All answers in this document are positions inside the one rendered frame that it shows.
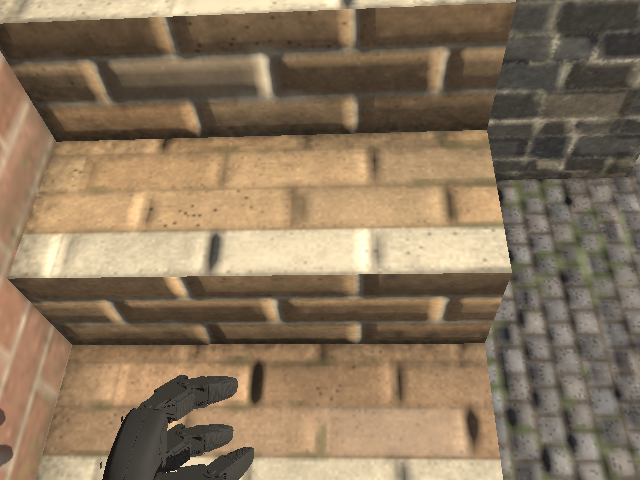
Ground robot left hand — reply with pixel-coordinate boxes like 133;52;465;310
100;375;254;480

